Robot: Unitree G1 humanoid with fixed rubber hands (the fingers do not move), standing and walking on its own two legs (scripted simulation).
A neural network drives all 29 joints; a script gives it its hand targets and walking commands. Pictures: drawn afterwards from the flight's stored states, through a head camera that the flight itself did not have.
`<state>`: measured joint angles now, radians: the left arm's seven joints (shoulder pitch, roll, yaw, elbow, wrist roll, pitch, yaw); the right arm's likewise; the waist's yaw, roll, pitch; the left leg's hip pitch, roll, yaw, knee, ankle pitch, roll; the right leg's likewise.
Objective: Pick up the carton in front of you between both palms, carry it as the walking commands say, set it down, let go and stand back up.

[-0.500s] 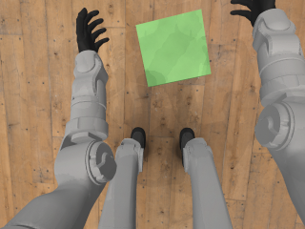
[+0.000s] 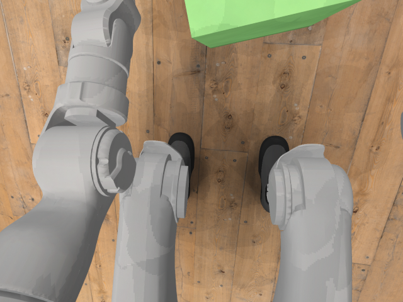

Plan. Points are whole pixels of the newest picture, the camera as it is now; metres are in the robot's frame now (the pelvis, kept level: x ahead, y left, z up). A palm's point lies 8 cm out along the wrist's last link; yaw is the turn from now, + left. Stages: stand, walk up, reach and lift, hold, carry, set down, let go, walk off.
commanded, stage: reach and lift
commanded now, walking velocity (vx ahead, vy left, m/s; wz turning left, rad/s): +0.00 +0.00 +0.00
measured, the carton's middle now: out of the picture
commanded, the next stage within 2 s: none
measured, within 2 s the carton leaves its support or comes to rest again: leaves its support in 0.94 s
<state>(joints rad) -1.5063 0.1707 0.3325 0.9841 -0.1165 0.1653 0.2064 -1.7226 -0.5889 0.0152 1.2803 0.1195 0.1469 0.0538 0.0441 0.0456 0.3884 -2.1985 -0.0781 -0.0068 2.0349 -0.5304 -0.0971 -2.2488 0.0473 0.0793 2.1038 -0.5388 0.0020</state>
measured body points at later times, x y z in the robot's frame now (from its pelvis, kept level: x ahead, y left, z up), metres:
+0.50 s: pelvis +0.01 +0.00 -0.03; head +0.38 -0.05 +0.20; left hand +0.57 +0.12 -0.21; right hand +0.59 -0.23 -0.21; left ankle +0.13 +0.13 -0.37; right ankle +0.11 -0.12 -0.37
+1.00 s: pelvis +0.02 +0.00 -0.03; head +0.38 -0.07 +0.22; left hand +0.58 +0.09 -0.18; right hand +0.58 -0.21 -0.20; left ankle +0.13 +0.13 -0.36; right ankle +0.11 -0.12 -0.37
